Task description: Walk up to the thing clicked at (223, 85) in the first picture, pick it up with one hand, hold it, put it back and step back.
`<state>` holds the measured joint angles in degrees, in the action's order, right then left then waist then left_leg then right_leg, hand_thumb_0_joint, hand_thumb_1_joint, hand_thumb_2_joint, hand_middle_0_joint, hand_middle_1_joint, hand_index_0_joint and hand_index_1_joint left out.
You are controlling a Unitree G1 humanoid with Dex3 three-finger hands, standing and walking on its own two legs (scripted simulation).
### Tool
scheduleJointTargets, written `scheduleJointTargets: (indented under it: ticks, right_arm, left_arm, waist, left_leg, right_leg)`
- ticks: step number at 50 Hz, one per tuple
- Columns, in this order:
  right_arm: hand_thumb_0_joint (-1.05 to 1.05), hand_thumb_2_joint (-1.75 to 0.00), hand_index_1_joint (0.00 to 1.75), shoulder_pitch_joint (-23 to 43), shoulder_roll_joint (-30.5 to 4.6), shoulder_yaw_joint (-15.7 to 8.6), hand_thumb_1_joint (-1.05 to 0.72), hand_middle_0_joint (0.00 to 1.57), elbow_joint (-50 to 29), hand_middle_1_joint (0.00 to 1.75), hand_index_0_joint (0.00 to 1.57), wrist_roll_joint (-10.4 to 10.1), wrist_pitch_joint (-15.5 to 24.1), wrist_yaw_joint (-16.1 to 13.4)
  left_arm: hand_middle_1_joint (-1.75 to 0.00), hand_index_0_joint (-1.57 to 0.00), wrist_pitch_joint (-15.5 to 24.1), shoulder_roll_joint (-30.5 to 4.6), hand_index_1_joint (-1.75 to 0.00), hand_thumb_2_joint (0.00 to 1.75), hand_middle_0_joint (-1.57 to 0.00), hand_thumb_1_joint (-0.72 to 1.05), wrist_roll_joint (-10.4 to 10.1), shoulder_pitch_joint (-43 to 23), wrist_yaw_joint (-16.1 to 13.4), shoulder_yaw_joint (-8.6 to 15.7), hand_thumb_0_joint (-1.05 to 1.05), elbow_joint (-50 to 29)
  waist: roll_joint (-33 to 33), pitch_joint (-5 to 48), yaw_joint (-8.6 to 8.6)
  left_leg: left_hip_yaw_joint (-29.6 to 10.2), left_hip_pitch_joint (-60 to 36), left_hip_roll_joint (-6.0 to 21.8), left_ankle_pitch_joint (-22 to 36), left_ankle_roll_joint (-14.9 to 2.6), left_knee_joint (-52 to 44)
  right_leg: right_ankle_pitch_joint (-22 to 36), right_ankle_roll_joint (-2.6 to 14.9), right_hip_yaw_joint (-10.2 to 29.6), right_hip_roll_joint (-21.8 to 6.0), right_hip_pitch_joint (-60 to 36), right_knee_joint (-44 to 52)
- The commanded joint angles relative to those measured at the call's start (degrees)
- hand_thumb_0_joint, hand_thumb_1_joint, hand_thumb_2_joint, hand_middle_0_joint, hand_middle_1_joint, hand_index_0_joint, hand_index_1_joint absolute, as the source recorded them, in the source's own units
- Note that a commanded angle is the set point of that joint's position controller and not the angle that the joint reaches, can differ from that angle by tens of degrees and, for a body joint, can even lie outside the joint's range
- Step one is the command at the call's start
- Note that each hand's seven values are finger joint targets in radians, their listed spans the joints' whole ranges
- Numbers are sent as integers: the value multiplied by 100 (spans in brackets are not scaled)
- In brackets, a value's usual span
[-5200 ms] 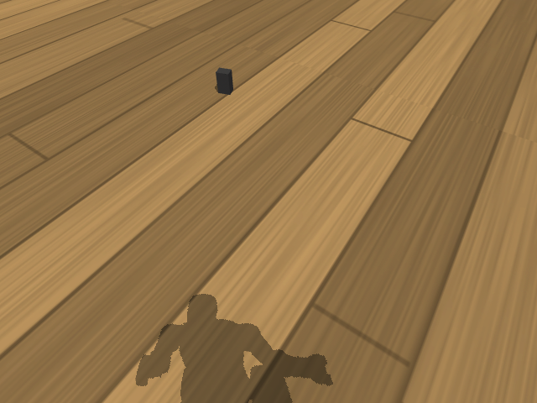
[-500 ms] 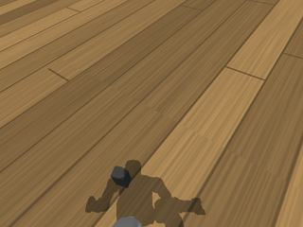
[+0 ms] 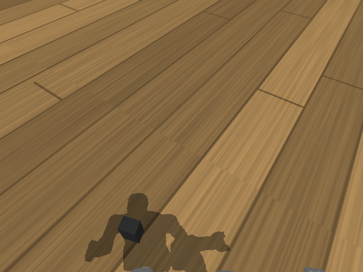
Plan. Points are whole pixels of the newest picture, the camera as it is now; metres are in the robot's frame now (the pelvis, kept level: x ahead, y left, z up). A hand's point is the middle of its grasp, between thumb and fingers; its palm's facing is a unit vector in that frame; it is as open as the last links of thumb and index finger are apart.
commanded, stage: walk up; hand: left
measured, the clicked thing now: (131, 229) +0.41 +0.25 -0.68
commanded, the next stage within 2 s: stand in 1.24 s
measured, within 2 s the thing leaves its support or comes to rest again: neither
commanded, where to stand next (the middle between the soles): +0.08 -0.01 m, yaw +0 degrees
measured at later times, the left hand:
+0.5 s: hand out of the picture +0.13 +0.25 -0.12, palm faces -0.01 -0.94 -0.33, open 7.4 cm
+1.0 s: hand out of the picture +0.11 +0.26 -0.13, palm faces +0.01 -0.95 -0.32, open 7.4 cm
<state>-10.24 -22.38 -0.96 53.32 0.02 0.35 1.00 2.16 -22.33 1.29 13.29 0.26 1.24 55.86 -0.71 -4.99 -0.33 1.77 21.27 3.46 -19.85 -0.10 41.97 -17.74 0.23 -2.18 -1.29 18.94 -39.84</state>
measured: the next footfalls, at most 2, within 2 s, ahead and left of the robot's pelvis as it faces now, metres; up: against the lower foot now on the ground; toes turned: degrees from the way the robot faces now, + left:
none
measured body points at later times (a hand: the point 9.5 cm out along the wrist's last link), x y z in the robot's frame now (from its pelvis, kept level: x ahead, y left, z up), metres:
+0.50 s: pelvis +0.03 +0.00 +0.03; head +0.04 +0.00 +0.48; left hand +0.13 +0.30 -0.10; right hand +0.12 -0.30 -0.10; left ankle +0.05 +0.13 -0.72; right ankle +0.04 -0.13 -0.72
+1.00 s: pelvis +0.04 +0.01 +0.03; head +0.05 +0.01 +0.48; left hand +0.11 +0.31 -0.10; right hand +0.12 -0.29 -0.10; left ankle +0.05 +0.13 -0.72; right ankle +0.04 -0.13 -0.72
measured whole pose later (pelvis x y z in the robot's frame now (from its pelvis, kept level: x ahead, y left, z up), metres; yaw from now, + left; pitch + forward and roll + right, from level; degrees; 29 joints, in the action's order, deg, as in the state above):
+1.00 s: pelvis +0.04 +0.01 +0.03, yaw +1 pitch -2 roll +0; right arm -4.5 -19.9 0.3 67.2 0.4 1.0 0.9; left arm 0.3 -19.6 0.4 4.8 1.0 0.6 67.3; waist -0.3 -2.8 -0.3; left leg 1.1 8.7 1.4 -9.1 0.7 19.5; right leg -10.4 -1.2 -3.0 -2.2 6.5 -18.7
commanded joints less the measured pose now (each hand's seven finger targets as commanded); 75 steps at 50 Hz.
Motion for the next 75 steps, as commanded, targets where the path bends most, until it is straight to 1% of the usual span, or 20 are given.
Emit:
scheduleJointTargets:
  ticks: [1,2,3,4,5,6,8,10,14,21,28,34,38,44,57,61,62,65,68,75]
  right_arm:
    - [0,-90,30,-14,-1105,-281,-90,20,-30,30,20,-71,118,-93]
    - [0,-90,30,43,-1198,-296,-90,20,46,30,20,-57,152,-95]
    - [0,-90,30,176,-1262,-279,-90,20,66,30,20,-20,199,-95]
    - [0,-90,30,386,-1329,-238,-90,20,79,30,20,-16,221,-74]
    - [0,-90,30,442,-1279,-187,-90,20,148,30,20,-29,216,-63]
    - [0,-90,30,511,-1199,-141,-90,20,224,30,20,-35,213,-62]
    - [0,-90,30,460,-1148,-111,-90,20,409,30,20,-41,234,-76]
    - [0,-90,30,486,-1179,-100,-90,20,557,30,20,-34,250,-94]
    - [0,-90,30,618,-1135,-93,-90,20,714,30,20,-39,229,-111]
    - [0,-90,30,901,-1092,-85,-90,20,909,30,20,-3,201,-113]
    - [0,-90,30,908,-1054,-91,-90,20,975,30,20,8,187,-105]
    - [0,-90,30,930,-1056,-94,-90,20,1012,30,20,23,183,-107]
    - [0,-90,30,900,-1022,-90,-90,20,1004,30,20,8,186,-109]
    - [0,-90,30,933,-1044,-118,-90,20,1015,30,20,21,165,-123]
    - [0,-90,30,896,-1002,-122,-90,20,1002,30,20,25,160,-129]
    - [0,-90,30,883,-1005,-128,-90,20,1006,30,20,34,163,-133]
    - [0,-90,30,934,-1000,-120,-90,20,973,30,20,52,152,-141]
    - [0,-90,30,892,-976,-122,-90,20,973,30,20,50,149,-135]
    - [0,-90,30,927,-1022,-125,-90,20,962,30,20,43,155,-135]
    - [0,-90,30,893,-984,-106,-90,20,944,30,20,46,137,-117]
  left_arm:
    - [-30,-20,75,-1439,-30,90,-20,90,-70,-765,-94,252,0,-350]
    - [-30,-20,61,-1292,-30,90,-20,90,-81,-726,-83,203,0,-304]
    - [-30,-20,46,-1158,-30,90,-20,90,-106,-649,-59,169,0,-224]
    - [-30,-20,32,-1150,-30,90,-20,90,-108,-486,-40,176,0,-94]
    - [-30,-20,41,-1189,-30,90,-20,90,-107,-437,-41,190,0,0]
    - [-30,-20,53,-1200,-30,90,-20,90,-108,-506,-40,180,0,40]
    - [-30,-20,71,-1222,-30,90,-20,90,-134,-688,-48,174,0,126]
    - [-30,-20,56,-1179,-30,90,-20,90,-179,-811,-51,153,0,188]
    - [-30,-20,9,-1115,-30,90,-20,90,-186,-982,-51,130,0,363]
    - [-30,-20,-59,-1038,-30,90,-20,90,-157,-1235,-21,93,0,592]
    - [-30,-20,-35,-1026,-30,90,-20,90,-116,-1345,-14,119,0,691]
    - [-30,-20,-39,-1003,-30,90,-20,90,-107,-1336,-7,126,0,728]
    - [-30,-20,-29,-1000,-30,90,-20,90,-110,-1283,-11,140,0,747]
    - [-30,-20,-50,-966,-30,90,-20,90,-101,-1209,-19,133,0,773]
    - [-30,-20,-68,-941,-30,90,-20,90,-93,-1117,-36,144,0,747]
    - [-30,-20,-81,-926,-30,90,-20,90,-93,-1149,-35,158,0,744]
    - [-30,-20,-74,-976,-30,90,-20,90,-94,-1125,-47,149,0,737]
    - [-30,-20,-52,-1001,-30,90,-20,90,-81,-1160,-65,152,0,720]
    - [-30,-20,-48,-950,-30,90,-20,90,-86,-1117,-59,128,0,714]
    - [-30,-20,-46,-984,-30,90,-20,90,-77,-1101,-57,116,0,705]
  waist:
    - [437,186,267]
    - [385,259,225]
    - [279,421,128]
    - [221,502,-41]
    - [348,467,-96]
    - [384,477,-74]
    - [276,678,8]
    - [103,809,7]
    - [176,936,-14]
    - [47,674,-20]
    - [102,741,46]
    - [68,666,50]
    - [108,789,47]
    - [66,692,55]
    - [74,743,21]
    - [21,676,30]
    - [-41,665,28]
    - [118,754,49]
    - [-41,755,44]
    - [81,725,66]
  left_leg:
    - [-261,-840,24,62,-186,-875]
    - [-571,-925,214,246,-271,-1236]
    - [-1030,-741,496,156,-366,-1626]
    - [-1177,-436,617,-78,-430,-1736]
    - [-1055,-227,547,51,-392,-1702]
    - [-855,-344,409,247,-324,-1667]
    - [-600,-791,295,1123,-216,-1570]
    - [-595,-988,350,1602,-217,-1669]
    - [-580,-1147,423,1929,-223,-1830]
    - [-609,-1135,429,1369,-161,-2352]
    - [-529,-1336,398,1510,-99,-2402]
    - [-571,-1260,370,1249,-78,-2561]
    - [-549,-1441,392,1624,-79,-2488]
    - [-571,-1375,379,1544,-74,-2553]
    - [-583,-1438,390,1810,-90,-2568]
    - [-616,-1338,383,1723,-76,-2638]
    - [-614,-1403,441,1705,-35,-2674]
    - [-617,-1472,458,2010,-33,-2614]
    - [-604,-1519,453,2018,-30,-2628]
    - [-610,-1473,444,1744,-26,-2672]
  right_leg:
    - [-442,648,1345,-1082,748,1683]
    - [-265,403,1043,-809,667,1491]
    - [17,267,755,-521,295,1286]
    - [-75,235,622,-377,-156,1280]
    - [-108,257,701,-431,-456,1424]
    - [89,284,831,-548,-505,1555]
    - [886,315,879,-707,-591,1568]
    - [1341,255,725,-661,-724,1522]
    - [1480,192,591,-641,-1050,1690]
    - [1025,119,545,-636,-1065,2113]
    - [1071,87,536,-661,-1135,2388]
    - [968,55,516,-655,-1179,2472]
    - [1202,44,508,-675,-1220,2455]
    - [1181,28,435,-647,-1245,2478]
    - [1371,-3,392,-669,-1388,2449]
    - [1271,5,379,-647,-1378,2431]
    - [1161,17,434,-718,-1330,2455]
    - [1372,16,429,-735,-1409,2465]
    - [1396,7,419,-731,-1382,2463]
    - [1155,4,396,-728,-1335,2528]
